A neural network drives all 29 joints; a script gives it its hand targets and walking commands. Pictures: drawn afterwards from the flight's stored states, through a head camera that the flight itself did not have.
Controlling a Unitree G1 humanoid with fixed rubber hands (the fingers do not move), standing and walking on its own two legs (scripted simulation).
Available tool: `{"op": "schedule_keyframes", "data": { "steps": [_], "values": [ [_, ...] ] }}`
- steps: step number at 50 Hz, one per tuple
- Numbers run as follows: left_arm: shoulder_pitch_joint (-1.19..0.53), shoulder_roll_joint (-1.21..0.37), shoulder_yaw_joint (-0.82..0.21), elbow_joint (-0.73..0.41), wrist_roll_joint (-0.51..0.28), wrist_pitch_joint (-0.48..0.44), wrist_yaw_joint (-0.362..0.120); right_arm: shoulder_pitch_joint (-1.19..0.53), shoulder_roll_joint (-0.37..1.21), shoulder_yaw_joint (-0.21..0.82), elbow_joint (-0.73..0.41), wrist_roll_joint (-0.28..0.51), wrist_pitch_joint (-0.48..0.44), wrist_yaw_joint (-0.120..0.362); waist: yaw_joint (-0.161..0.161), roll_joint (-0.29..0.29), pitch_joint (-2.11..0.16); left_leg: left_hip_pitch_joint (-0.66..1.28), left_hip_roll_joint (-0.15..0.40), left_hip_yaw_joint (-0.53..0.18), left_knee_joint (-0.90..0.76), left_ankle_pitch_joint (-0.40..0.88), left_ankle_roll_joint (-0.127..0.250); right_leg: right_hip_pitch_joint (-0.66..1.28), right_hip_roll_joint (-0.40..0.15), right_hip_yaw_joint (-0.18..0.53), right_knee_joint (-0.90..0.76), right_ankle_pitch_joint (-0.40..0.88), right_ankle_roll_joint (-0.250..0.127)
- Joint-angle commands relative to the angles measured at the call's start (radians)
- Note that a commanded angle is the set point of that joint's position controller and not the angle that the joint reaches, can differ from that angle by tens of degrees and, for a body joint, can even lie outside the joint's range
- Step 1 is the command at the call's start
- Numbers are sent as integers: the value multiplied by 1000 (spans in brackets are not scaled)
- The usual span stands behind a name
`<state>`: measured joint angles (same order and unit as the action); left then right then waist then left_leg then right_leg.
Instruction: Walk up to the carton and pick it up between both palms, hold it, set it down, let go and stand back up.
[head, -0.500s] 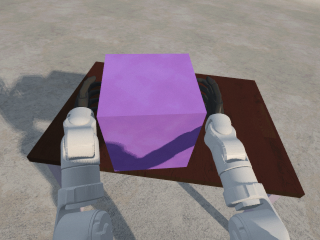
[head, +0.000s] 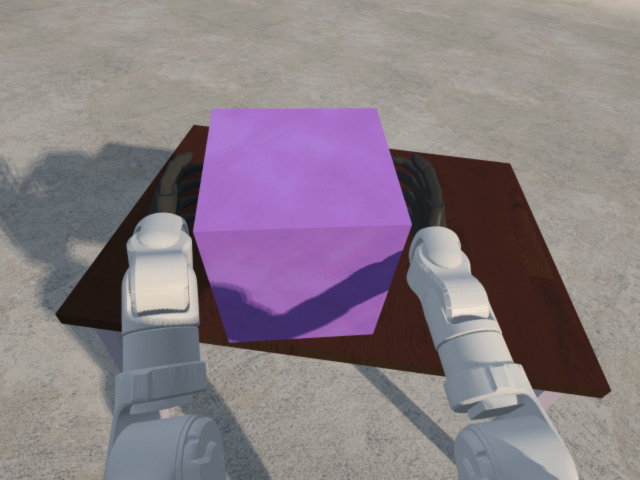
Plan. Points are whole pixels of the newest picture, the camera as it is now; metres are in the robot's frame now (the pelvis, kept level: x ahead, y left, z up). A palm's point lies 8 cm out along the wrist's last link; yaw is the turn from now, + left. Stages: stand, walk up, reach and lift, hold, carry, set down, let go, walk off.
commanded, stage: hold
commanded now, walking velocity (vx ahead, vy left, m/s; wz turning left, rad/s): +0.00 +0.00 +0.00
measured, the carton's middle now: (299, 231) +0.40 +0.01 +0.11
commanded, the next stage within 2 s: none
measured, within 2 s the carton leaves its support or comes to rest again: neither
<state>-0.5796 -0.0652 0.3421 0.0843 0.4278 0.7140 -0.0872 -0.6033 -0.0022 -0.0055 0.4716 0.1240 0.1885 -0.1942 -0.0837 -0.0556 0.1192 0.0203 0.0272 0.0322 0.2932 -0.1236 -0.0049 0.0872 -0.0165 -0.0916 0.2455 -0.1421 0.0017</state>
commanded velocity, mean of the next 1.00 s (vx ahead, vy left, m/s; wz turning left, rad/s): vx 0.00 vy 0.00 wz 0.00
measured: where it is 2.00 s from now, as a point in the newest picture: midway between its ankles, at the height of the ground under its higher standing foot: outside the picture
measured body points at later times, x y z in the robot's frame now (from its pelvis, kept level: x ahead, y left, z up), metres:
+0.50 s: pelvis +0.00 +0.00 +0.00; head -0.03 +0.02 +0.45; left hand +0.37 +0.16 +0.17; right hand +0.37 -0.14 +0.17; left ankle +0.04 +0.12 -0.75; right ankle +0.01 -0.12 -0.75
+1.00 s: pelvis +0.00 +0.00 +0.00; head -0.03 +0.03 +0.45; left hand +0.37 +0.17 +0.17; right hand +0.37 -0.14 +0.17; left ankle +0.04 +0.12 -0.75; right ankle +0.01 -0.12 -0.75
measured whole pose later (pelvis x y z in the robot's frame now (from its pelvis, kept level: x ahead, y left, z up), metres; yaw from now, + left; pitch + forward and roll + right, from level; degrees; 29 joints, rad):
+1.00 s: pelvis +0.00 +0.00 +0.00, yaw +0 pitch -11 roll -1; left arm -0.56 -0.07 0.33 0.06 0.43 0.73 -0.09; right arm -0.60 0.00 0.00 0.46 0.13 0.20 -0.20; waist -0.08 -0.06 0.12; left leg 0.03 0.03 0.03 0.30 -0.13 0.00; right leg 0.10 -0.02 -0.09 0.24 -0.14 0.00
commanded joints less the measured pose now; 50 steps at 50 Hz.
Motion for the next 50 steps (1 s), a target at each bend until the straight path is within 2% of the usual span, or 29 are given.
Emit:
{"op": "schedule_keyframes", "data": {
  "steps": [1,3,4,7,9,13,16,17,21,25,27,32,34,39,40,45,50],
  "values": [
    [-534,-437,-456,-113,-166,-61,-130,-636,463,309,-229,39,-63,101,-9,71,-378,158,-43,39,1,209,-11,6,50,-31,-28,126,21],
    [-521,-437,-441,-102,-158,-55,-132,-642,450,305,-232,36,-61,101,3,65,-369,146,-43,43,-5,197,-10,14,49,-30,-30,119,22],
    [-501,-436,-437,-96,-159,-52,-134,-643,453,317,-260,41,-63,98,-1,58,-385,142,-45,42,-1,213,-9,38,51,-29,-29,140,22],
    [-519,-446,-455,-117,-165,-54,-132,-645,447,313,-249,41,-64,97,-13,72,-378,153,-45,43,3,222,-15,22,53,-33,-26,133,16],
    [-529,-435,-441,-105,-159,-55,-135,-653,454,310,-239,39,-63,101,-1,63,-351,143,-43,39,-6,205,-12,5,52,-33,-30,107,17],
    [-539,-458,-481,-142,-174,-55,-124,-643,451,309,-251,46,-66,109,-13,96,-387,165,-37,35,4,229,-24,-10,58,-35,-32,98,9],
    [-548,-454,-485,-126,-175,-57,-122,-641,443,295,-240,29,-68,111,-19,92,-390,163,-37,34,2,189,-18,-17,53,-34,-29,77,9],
    [-542,-451,-477,-121,-170,-59,-123,-652,452,298,-250,27,-72,111,-9,85,-389,156,-38,37,-2,186,-11,-12,51,-33,-32,80,9],
    [-527,-445,-478,-124,-173,-59,-123,-658,454,319,-271,34,-74,103,-13,75,-402,154,-45,42,7,212,-8,19,48,-25,-23,138,23],
    [-524,-426,-440,-110,-163,-61,-130,-656,480,322,-256,38,-67,98,11,39,-388,116,-48,45,-5,185,3,45,46,-19,-20,137,29],
    [-519,-421,-441,-107,-160,-57,-133,-646,471,321,-257,38,-63,96,3,45,-384,123,-50,43,-7,187,6,46,44,-19,-23,150,30],
    [-526,-418,-421,-73,-153,-57,-137,-658,468,315,-242,32,-61,97,9,41,-361,111,-51,50,-14,152,13,34,39,-20,-24,125,34],
    [-532,-414,-426,-105,-154,-62,-140,-649,478,328,-240,36,-61,94,4,46,-374,104,-54,54,-15,160,15,51,34,-16,-21,149,34],
    [-516,-439,-473,-148,-179,-64,-134,-634,472,343,-284,60,-68,86,-8,80,-423,164,-54,39,27,286,-18,52,51,-24,-11,229,28],
    [-516,-433,-474,-136,-174,-60,-136,-630,465,343,-275,58,-61,83,-21,74,-402,168,-53,38,27,272,-14,44,51,-24,-15,218,28],
    [-533,-445,-478,-145,-177,-56,-133,-620,451,315,-245,45,-52,93,-18,89,-367,167,-42,36,3,221,-22,-10,58,-35,-28,120,16],
    [-532,-456,-482,-132,-171,-50,-128,-632,443,296,-242,32,-56,106,-14,101,-359,148,-40,38,-11,188,-26,-13,57,-39,-33,80,12]
  ]
}}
